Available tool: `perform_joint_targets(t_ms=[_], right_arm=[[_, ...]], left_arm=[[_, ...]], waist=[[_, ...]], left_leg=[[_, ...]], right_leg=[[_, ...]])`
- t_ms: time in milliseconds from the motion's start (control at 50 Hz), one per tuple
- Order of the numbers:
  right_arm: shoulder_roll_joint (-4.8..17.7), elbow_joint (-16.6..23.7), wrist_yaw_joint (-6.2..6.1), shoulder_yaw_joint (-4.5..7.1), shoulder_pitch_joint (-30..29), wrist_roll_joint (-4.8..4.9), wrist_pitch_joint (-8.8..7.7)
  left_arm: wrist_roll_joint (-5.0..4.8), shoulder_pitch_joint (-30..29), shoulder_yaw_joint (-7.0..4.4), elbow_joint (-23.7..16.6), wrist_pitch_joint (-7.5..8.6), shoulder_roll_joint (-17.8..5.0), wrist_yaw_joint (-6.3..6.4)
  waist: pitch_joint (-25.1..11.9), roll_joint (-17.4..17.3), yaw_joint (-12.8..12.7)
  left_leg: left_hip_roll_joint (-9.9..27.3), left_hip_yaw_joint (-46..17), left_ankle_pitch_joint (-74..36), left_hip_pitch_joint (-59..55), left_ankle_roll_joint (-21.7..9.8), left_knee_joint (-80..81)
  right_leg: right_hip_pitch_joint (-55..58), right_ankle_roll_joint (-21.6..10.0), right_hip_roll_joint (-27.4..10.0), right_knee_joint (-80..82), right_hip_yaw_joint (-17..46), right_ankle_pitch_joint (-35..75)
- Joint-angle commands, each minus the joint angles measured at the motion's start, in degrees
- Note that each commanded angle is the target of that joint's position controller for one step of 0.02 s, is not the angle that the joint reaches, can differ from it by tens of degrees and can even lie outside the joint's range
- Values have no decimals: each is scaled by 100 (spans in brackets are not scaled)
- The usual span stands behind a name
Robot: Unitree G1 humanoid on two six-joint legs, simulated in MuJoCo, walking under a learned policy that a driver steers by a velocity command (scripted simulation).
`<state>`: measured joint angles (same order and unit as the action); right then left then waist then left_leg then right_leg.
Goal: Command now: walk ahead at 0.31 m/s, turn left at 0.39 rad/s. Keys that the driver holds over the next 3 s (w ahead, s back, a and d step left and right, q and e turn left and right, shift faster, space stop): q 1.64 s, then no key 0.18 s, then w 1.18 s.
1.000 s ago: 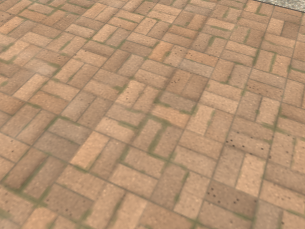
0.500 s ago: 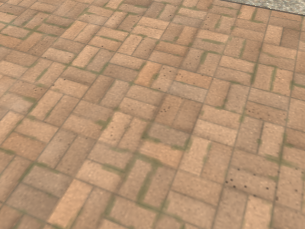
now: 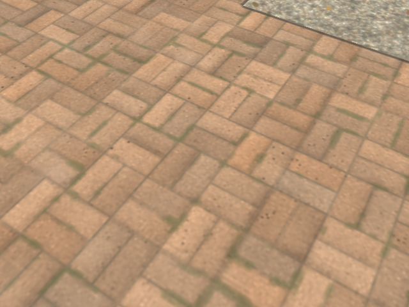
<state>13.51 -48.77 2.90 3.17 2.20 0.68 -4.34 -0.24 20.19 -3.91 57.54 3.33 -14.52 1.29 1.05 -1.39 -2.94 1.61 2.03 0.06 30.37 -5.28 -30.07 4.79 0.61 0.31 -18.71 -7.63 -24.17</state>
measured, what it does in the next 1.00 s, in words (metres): walks ahead, turning left: right foot, then left foot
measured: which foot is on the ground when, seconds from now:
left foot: down 0.00-0.54, up 0.56-0.96, down 0.98-1.00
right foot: down 0.00-0.00, up 0.02-0.52, down 0.54-0.98, up 1.00-1.00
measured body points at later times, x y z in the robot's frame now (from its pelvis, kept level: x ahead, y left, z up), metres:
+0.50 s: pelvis +0.14 +0.01 +0.01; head +0.18 +0.02 +0.46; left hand +0.23 +0.32 -0.09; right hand +0.34 -0.24 -0.09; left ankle +0.15 +0.10 -0.72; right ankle +0.24 -0.12 -0.70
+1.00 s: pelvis +0.15 +0.02 +0.00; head +0.17 +0.06 +0.45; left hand +0.10 +0.34 -0.11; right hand +0.45 -0.12 -0.08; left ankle +0.09 +0.11 -0.73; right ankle +0.23 -0.11 -0.72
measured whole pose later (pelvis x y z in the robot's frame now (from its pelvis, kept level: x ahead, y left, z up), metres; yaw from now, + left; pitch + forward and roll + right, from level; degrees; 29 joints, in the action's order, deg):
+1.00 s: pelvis +0.15 +0.02 +0.00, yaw +35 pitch +2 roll -1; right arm 17.5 -35.6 0.5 5.2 9.6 1.1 3.9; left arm 0.0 8.3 -4.8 43.3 -0.4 -17.8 1.3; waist 2.7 1.3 -1.0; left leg 0.1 1.1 16.4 17.2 -1.2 -32.2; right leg -17.9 3.5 -7.7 -36.8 -7.1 -21.5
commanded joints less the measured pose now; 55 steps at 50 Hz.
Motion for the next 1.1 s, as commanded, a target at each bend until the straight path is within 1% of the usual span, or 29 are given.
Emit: perform_joint_targets(t_ms=[20, 40, 60, 80, 100, 120, 180, 240, 320, 380, 460, 520, 540, 560, 580, 600, 620, 640, 660, 740, 880, 940, 960, 980, 1000, 1020, 1040, 1080, 1100], right_arm=[[1578, -5, -97, 512, 1727, -117, -41], [1846, 125, -92, 477, 1546, -130, -35], [1449, 201, -98, 398, 1708, -73, 18], [1227, 320, -117, 342, 1283, -41, 35], [1069, 408, -135, 299, 897, 8, 69], [950, 481, -158, 264, 658, -10, 106], [1034, 568, -196, 290, 558, -141, 135], [1176, 634, -307, 336, 648, -77, 188], [1198, 729, -446, 342, 717, 8, 348], [1230, 780, -508, 358, 754, 0, 439], [1230, 876, -525, 373, 806, -11, 533], [1165, 1057, -538, 334, 559, 71, 608], [995, 1117, -555, 278, 634, 68, 631], [613, 1114, -542, 184, 1039, -7, 637], [923, 1303, -524, 284, 1036, 27, 572], [1404, 1160, -493, 416, 1233, -48, 528], [1492, 1045, -484, 480, 1228, 8, 562], [1347, 949, -511, 475, 1260, 34, 648], [1240, 981, -514, 450, 1212, 31, 715], [846, 1331, -446, 316, 723, 110, 756], [875, 1643, -268, 297, 593, 47, 781], [877, 1607, -179, 357, 896, 49, 811], [937, 1501, -193, 408, 1158, 38, 806], [1276, 1466, -258, 522, 1401, 37, 784], [1972, 1653, -359, 629, 1428, -5, 752], [1873, 1720, -281, 577, 1570, -219, 602], [1727, 1676, -253, 528, 1356, -241, 488], [1350, 1694, -319, 406, 768, -42, 449], [1303, 1724, -354, 365, 620, -5, 470]], left_arm=[[140, -191, -94, -606, 0, -824, 117], [231, 591, 157, -653, 146, -80, -2], [79, 256, 35, -601, 263, -630, -74], [-92, -292, -8, -806, 289, -755, -71], [-71, -553, -30, -831, 251, -787, 3], [21, -663, -95, -873, 167, -871, 83], [69, -480, -131, -1002, -81, -679, 183], [114, -675, -146, -1139, -158, -648, 249], [89, -1233, -149, -1367, -229, -645, 253], [61, -1567, -136, -1517, -194, -646, 213], [19, -1627, -129, -1603, -51, -707, 133], [-21, -1120, -163, -1494, 53, -779, 37], [21, -948, -226, -1453, 61, -987, 34], [114, -1048, -285, -1551, 0, -1352, 81], [327, -959, -303, -1533, -67, -1446, 53], [253, -1100, -249, -1669, -73, -1163, 45], [192, -1251, -191, -1744, -88, -914, 58], [139, -1377, -165, -1794, -118, -833, 64], [77, -1442, -148, -1795, -148, -810, 80], [129, -1248, -181, -1776, -275, -935, 156], [17, -1300, -325, -1813, -319, -1284, 73], [-128, -1398, -348, -1775, -312, -1332, 38], [-150, -1257, -316, -1697, -308, -1187, 29], [-38, -943, -251, -1600, -305, -920, -10], [306, -957, -95, -1873, -308, -523, -55], [170, -1541, -177, -2079, -262, -805, 2], [16, -1752, -236, -2116, -277, -987, 45], [59, -1590, -301, -1940, -334, -1060, 140], [97, -1457, -318, -1931, -353, -1066, 153]], waist=[[-1418, -427, 934], [-2360, -1491, 339], [-2739, -629, 712], [-1957, -464, 676], [-1299, 92, 534], [-938, 179, 392], [-802, -221, 83], [-926, -299, 109], [-871, -415, 291], [-693, -569, 408], [-695, -702, 438], [-764, -718, 82], [-868, -499, 86], [-1045, 794, 407], [-876, 2019, 439], [-890, 1407, 430], [-813, 983, 422], [-725, 745, 467], [-605, 765, 439], [-467, 1153, 191], [-588, 1294, 101], [-532, 1220, 336], [-582, 1033, 417], [-655, 124, 401], [-647, -1781, 185], [-1054, -1335, 710], [-762, -885, 632], [-474, -557, 353], [-470, -626, 247]], left_leg=[[699, -1289, -2408, -3364, -664, 10], [2145, -3827, -3663, -5199, -1887, 185], [1902, -3666, -3111, -5003, -1721, 415], [1625, -2880, -2790, -4313, -1480, 520], [1338, -2339, -2486, -3390, -1240, 723], [1198, -2111, -2297, -2564, -1159, 924], [903, -1816, -2175, -1485, -1153, 1216], [805, -1817, -1919, -1504, -1075, 1180], [632, -2162, -86, -1630, -773, 1201], [548, -2482, 773, -1667, -690, 1193], [568, -2891, -16, -1911, -716, 824], [326, -3019, -687, -1909, -456, 369], [63, -2833, -16, -1504, -195, -4], [-618, -1925, 2219, -757, 140, -1256], [-1168, -1233, 3928, 402, 432, -2272], [-746, -1278, 3720, 589, 643, -3307], [-653, -1182, 3320, 622, 767, -3691], [-570, -1091, 3028, 658, 890, -3905], [-500, -1026, 2778, 744, 985, -4112], [-295, -498, 2264, 664, 1149, -3330], [-30, 6, 2100, -611, 882, -1486], [-149, 224, 1406, -1315, 523, -160], [-288, 213, 943, -1905, 341, 400], [165, -610, -332, -2827, 66, 787], [1768, -2770, -2613, -3528, -768, 653], [2153, -3239, -2262, -2999, -1622, 902], [1789, -2800, -1433, -2749, -1417, 1051], [1223, -2194, -615, -2428, -804, 1058], [1089, -2050, -732, -2193, -752, 1073]], right_leg=[[-1865, -35, -622, -3982, -129, 3671], [-3932, 257, 480, -5906, 516, -1508], [-4064, 142, 167, -6323, 1401, -1354], [-4418, 62, -59, -6188, 1290, -925], [-4393, 79, -298, -5813, 1172, -476], [-4150, 111, -421, -5473, 1157, -210], [-3484, 172, -392, -4855, 1157, 94], [-3699, 303, -281, -4197, 1201, 541], [-3894, 403, -182, -3303, 1366, 1078], [-3805, 424, -57, -2643, 1452, 1126], [-3367, 393, 133, -1967, 1474, 736], [-2312, 214, 135, -456, 1327, 1472], [-1554, 47, -364, -107, 1551, 2155], [-803, -468, -1651, -155, 2597, 3615], [-716, -1463, -2415, -85, 3825, 4802], [-706, -1634, -2503, -188, 3581, 4899], [-773, -1393, -2107, -321, 2899, 4733], [-821, -1160, -1761, -380, 2426, 4372], [-911, -1125, -1667, -360, 2202, 4246], [-886, -1245, -1464, -62, 1520, 3841], [-1127, -1252, -1800, -60, 1047, 3303], [-1302, -943, -1818, -498, 863, 2857], [-1599, -661, -1659, -914, 647, 2491], [-2450, -165, -1272, -1937, 138, 1500], [-4179, 404, -458, -3854, -144, -1545], [-4460, 409, -167, -4812, 838, -1665], [-4537, 311, -267, -5089, 1038, -1177], [-4494, 236, -402, -4840, 1155, -264], [-4264, 273, -334, -4851, 1132, 23]])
